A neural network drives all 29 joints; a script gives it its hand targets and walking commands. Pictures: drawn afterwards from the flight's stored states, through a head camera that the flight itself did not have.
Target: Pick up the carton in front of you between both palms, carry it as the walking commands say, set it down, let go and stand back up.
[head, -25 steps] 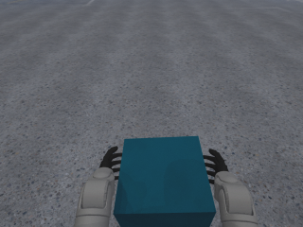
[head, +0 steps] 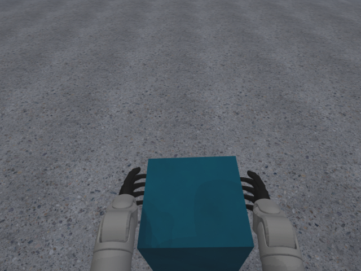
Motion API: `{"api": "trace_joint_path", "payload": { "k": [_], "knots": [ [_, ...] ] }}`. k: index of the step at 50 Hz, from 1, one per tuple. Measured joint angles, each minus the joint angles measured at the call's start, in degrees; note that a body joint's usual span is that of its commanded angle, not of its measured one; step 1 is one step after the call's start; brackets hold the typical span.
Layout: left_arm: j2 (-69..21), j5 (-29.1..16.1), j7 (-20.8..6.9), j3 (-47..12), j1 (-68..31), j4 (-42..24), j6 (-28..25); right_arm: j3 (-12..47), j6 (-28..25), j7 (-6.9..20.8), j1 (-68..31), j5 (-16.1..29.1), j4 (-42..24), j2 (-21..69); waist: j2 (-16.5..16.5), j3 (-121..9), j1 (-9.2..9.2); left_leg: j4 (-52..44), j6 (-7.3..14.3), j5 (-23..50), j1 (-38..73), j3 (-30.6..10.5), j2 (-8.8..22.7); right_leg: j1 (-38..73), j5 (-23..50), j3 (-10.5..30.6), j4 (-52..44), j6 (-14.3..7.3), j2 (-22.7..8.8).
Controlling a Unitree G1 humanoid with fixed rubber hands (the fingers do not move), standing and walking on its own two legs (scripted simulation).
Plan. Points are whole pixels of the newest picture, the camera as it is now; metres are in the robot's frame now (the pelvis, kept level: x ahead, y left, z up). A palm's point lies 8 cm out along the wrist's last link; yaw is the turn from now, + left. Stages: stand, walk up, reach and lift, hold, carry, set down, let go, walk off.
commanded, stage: hold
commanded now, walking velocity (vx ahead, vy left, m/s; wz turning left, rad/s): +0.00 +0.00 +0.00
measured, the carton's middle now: (193, 218) +0.29 +0.00 -0.05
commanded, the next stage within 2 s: set down in 0.36 s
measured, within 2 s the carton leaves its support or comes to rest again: neither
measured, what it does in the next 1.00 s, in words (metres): lowers itself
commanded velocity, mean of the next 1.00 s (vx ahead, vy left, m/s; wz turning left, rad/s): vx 0.00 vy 0.00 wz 0.00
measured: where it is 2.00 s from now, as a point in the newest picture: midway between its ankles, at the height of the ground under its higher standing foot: outside the picture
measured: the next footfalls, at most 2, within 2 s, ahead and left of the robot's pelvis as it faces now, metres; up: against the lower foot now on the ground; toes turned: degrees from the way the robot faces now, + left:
none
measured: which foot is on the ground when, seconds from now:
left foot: down 0.00-1.00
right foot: down 0.00-1.00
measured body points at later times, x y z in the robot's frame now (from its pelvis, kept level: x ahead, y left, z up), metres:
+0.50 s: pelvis -0.03 +0.04 +0.01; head -0.06 +0.07 +0.45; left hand +0.30 +0.14 +0.04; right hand +0.25 -0.15 +0.04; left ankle +0.07 +0.14 -0.73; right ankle -0.05 -0.09 -0.73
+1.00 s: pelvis -0.06 +0.06 -0.06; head +0.13 +0.04 +0.34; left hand +0.33 +0.14 -0.14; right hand +0.31 -0.16 -0.14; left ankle +0.06 +0.14 -0.73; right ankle -0.05 -0.09 -0.73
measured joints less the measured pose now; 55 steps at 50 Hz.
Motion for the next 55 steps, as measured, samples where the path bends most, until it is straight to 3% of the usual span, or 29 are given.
{"api": "trace_joint_path", "payload": {
  "k": [3,7,12,21,25,34,39,43,49,52,55],
  "knots": [
    [0.3,-0.2,0.1,-0.4,2.1,-1.9,-0.6,1.2,-1.3,0.2,0.5,-0.2,0.9,-0.1,-0.4,3.2,0.89,-3.8,-0.9,1.0,5.2,-5.9,-1.8,4.2,2.6,2.7,-4.3,0.3,1.0],
    [0.3,0.0,-0.2,-0.5,2.1,-1.1,-1.3,0.7,-2.1,0.5,0.6,-0.2,1.6,-0.1,0.0,4.9,-0.21,-6.4,-2.2,0.5,8.8,-10.3,-2.2,6.7,4.9,5.4,-7.1,0.4,2.4],
    [-0.1,1.6,-0.4,-0.3,-0.6,2.1,-1.6,-0.9,-2.1,0.3,0.3,0.0,2.1,-0.1,-0.6,5.4,-1.15,-7.0,-2.3,1.2,10.2,-8.9,-2.1,7.0,5.5,7.3,-6.7,0.9,2.4],
    [-0.6,3.4,-1.3,2.7,-3.3,4.8,-1.3,-3.5,-2.7,1.8,-3.3,-1.8,6.8,0.6,-1.6,5.5,-0.47,-6.6,-1.1,1.6,10.8,-7.5,-3.0,6.8,5.8,8.7,-5.4,2.0,1.3],
    [-1.6,4.6,-1.5,6.3,-7.2,8.4,-1.9,-8.0,-4.5,3.0,-7.6,-4.8,11.7,1.8,-1.8,6.2,-0.29,-4.5,-0.6,0.9,9.7,-8.0,-4.1,5.6,5.1,9.3,-3.3,1.6,0.8],
    [-6.5,11.5,-0.3,20.0,-20.9,20.3,-8.8,-22.0,-12.3,7.2,-21.9,-14.1,26.6,0.1,-1.3,8.4,0.38,4.1,0.4,-2.6,1.8,-8.8,-6.7,-3.5,1.5,13.0,6.4,-0.2,1.1],
    [-7.5,12.4,0.4,22.2,-23.2,21.6,-13.9,-23.6,-16.8,8.2,-25.8,-16.1,29.6,-1.5,-0.8,9.2,-0.07,9.1,1.3,-3.4,-8.0,-8.5,-7.1,-13.5,0.4,13.7,12.0,0.7,1.2],
    [-7.3,11.1,1.3,21.0,-22.5,21.7,-20.5,-22.0,-22.8,7.3,-26.4,-14.3,30.7,-2.7,-0.5,9.3,0.27,12.8,1.5,-3.4,-18.5,-8.3,-6.7,-24.2,0.3,13.9,16.0,1.7,1.8],
    [-6.3,6.0,3.7,17.3,-20.3,19.6,-30.6,-16.1,-31.5,5.5,-27.2,-6.9,30.8,-5.4,-0.5,7.2,0.98,21.0,0.6,-4.4,-37.7,-9.0,-6.0,-43.2,-0.9,13.2,24.4,3.3,3.0],
    [-5.3,3.0,4.3,15.5,-19.6,17.4,-32.8,-12.8,-33.1,4.5,-27.6,-3.0,29.4,-6.2,-1.0,5.0,1.2,26.4,-0.1,-5.8,-46.8,-9.6,-5.6,-52.1,-2.4,12.5,29.9,4.0,3.7],
    [-4.1,0.8,4.4,14.5,-19.5,15.4,-33.1,-10.6,-33.1,3.4,-28.2,-0.1,28.0,-6.4,-1.6,2.0,1.47,31.7,-1.0,-7.4,-54.5,-10.3,-5.2,-59.7,-4.3,11.7,35.3,3.5,4.4]
  ]
}}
